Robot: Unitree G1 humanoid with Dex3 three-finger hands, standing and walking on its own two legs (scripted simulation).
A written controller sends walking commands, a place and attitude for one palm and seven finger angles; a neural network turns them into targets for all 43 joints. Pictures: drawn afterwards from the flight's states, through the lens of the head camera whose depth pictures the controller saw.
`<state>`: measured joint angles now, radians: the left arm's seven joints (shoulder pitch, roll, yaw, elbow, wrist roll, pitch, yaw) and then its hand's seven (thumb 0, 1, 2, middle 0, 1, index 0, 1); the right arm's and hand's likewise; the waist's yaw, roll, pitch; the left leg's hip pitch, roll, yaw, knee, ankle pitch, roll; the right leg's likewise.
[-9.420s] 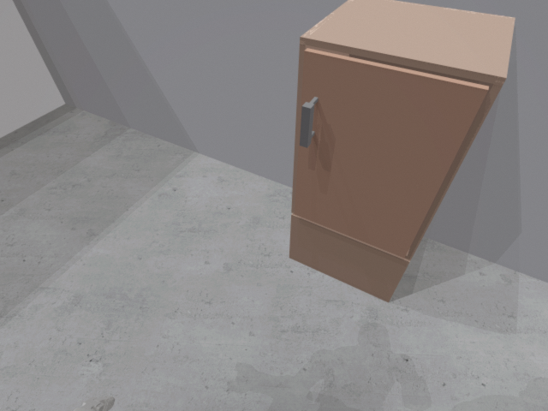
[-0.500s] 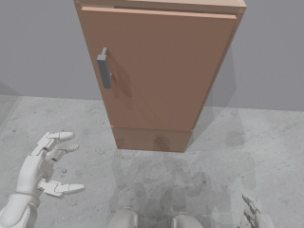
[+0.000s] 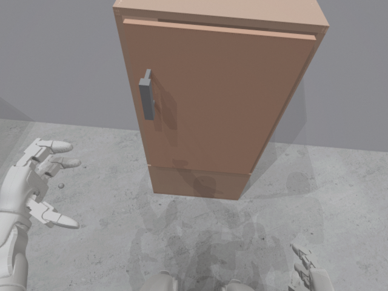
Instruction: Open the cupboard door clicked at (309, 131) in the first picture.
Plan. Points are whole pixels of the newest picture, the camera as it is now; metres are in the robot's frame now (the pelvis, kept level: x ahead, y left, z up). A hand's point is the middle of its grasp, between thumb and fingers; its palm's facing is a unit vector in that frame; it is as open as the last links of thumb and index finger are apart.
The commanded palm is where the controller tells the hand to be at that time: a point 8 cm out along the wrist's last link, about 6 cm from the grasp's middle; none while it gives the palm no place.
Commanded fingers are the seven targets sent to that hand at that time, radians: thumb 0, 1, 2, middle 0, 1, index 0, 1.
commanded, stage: raise the hand with hooked fingers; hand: left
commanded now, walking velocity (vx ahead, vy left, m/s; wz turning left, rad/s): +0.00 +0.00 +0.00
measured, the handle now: (149, 95) +0.56 +0.16 +0.04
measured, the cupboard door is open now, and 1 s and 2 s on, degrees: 0 0 0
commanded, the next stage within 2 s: move the hooked fingers beside the handle in 0.52 s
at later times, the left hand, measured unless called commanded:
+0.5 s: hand (68, 186) +0.28 +0.26 +0.06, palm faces +0.00 -1.00 -0.04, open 14.0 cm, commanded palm +0.26 +0.31 +0.06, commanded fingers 0.00 -0.50 0.30 -0.30 -1.20 -0.30 -1.20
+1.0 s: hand (85, 159) +0.34 +0.25 +0.06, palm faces -0.02 -1.00 -0.02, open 14.0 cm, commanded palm +0.32 +0.30 +0.06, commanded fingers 0.00 -0.50 0.30 -0.30 -1.20 -0.30 -1.20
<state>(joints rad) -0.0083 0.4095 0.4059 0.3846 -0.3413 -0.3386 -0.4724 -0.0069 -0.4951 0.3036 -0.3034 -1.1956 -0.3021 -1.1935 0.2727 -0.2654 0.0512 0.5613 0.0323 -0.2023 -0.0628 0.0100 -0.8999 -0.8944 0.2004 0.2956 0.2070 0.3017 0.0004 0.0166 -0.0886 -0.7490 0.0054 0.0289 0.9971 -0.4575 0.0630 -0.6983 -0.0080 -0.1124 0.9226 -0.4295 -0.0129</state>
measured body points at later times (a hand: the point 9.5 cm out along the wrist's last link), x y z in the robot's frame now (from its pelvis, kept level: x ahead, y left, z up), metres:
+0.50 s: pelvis +0.00 -0.01 +0.00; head +0.06 +0.01 +0.45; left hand +0.28 +0.31 +0.06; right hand +0.14 -0.26 -0.08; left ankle +0.02 +0.07 -0.68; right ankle +0.01 -0.12 -0.68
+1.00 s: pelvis +0.00 -0.02 +0.00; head +0.07 -0.01 +0.44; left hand +0.34 +0.30 +0.06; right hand +0.13 -0.28 -0.09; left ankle +0.02 +0.07 -0.68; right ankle +0.01 -0.12 -0.68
